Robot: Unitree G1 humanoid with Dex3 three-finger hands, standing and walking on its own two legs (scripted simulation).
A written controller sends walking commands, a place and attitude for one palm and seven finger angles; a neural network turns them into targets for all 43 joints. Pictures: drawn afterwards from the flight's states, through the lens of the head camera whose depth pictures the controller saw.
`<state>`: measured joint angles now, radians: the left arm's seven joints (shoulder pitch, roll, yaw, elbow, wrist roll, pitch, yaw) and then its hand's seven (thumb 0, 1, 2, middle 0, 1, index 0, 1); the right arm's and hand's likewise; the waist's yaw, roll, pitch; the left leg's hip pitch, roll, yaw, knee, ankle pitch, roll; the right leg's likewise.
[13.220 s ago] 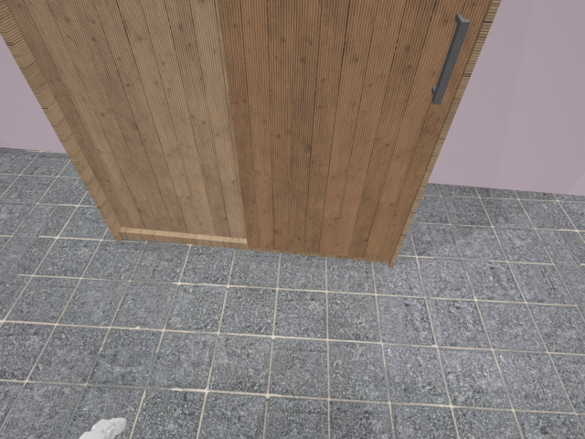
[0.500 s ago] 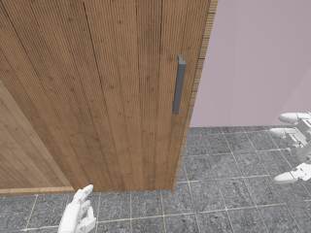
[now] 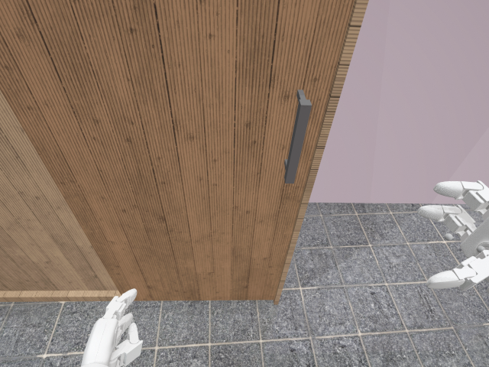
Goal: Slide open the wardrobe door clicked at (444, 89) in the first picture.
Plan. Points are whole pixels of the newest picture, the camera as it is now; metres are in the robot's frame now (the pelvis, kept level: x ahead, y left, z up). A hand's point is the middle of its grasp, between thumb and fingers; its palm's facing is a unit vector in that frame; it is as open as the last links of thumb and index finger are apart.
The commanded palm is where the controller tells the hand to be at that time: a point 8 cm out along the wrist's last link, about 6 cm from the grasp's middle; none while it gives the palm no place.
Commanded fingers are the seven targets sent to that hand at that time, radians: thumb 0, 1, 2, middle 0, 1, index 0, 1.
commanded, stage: raise the hand with hooked fingers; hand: right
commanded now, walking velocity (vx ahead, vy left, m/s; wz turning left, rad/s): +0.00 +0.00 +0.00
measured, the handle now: (294, 139) +0.51 -0.09 +0.12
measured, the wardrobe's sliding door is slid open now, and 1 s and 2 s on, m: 0.00 0.00 0.00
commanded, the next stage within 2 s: move the hooked fingers beside the handle in 0.06 s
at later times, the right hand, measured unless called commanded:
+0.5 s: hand (414, 214) +0.31 -0.24 +0.14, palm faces -0.01 +1.00 -0.01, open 13.9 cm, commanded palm +0.29 -0.29 +0.14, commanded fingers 0.00 0.50 -0.30 0.30 1.20 0.30 1.20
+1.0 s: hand (378, 185) +0.37 -0.21 +0.14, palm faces -0.03 +1.00 +0.01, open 13.9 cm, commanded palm +0.35 -0.26 +0.14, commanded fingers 0.00 0.50 -0.30 0.30 1.20 0.30 1.20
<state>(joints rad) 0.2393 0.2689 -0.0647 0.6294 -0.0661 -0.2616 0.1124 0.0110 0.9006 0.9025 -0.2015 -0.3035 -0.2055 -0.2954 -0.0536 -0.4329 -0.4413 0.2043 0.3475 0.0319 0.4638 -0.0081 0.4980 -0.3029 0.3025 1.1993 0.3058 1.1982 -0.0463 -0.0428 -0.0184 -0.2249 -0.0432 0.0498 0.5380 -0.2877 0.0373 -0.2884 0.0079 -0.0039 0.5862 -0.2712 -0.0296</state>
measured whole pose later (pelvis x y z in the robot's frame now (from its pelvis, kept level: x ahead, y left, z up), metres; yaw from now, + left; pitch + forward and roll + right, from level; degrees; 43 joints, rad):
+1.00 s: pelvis +0.01 -0.01 +0.00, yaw +1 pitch +1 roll +1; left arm 0.26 0.25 -0.06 0.66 -0.06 -0.20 0.10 0.01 0.90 0.90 -0.20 -0.30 -0.21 -0.30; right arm -0.34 -0.32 -0.26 0.38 0.25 0.04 0.29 -0.01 0.50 -0.30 0.30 1.20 0.30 1.20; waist -0.01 -0.02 -0.04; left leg -0.27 -0.02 0.03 0.55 -0.30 0.02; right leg -0.32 0.03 -0.02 0.57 -0.28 -0.04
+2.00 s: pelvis +0.01 +0.00 -0.01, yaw +3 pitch +6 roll +1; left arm 0.40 0.26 -0.02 0.67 -0.04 -0.09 0.03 0.01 0.90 0.90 -0.20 -0.30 -0.20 -0.30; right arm -0.65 -0.33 -0.31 0.82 0.16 -0.18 0.17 -0.01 0.50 -0.30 0.30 1.20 0.30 1.20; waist 0.07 -0.02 -0.08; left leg -0.41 -0.05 -0.01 0.62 -0.32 0.03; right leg -0.44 -0.01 -0.06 0.64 -0.31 -0.04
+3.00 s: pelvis +0.01 +0.00 -0.01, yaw +2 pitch +6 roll +1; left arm 0.36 0.26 -0.01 0.67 -0.04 -0.10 0.02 0.01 0.90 0.90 -0.20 -0.30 -0.20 -0.30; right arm -0.67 -0.25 -0.21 0.79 0.16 -0.17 0.12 -0.01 0.50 -0.30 0.30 1.20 0.30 1.20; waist 0.05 -0.03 -0.08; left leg -0.42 -0.05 0.02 0.63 -0.33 0.03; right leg -0.46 0.00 -0.04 0.66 -0.31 -0.03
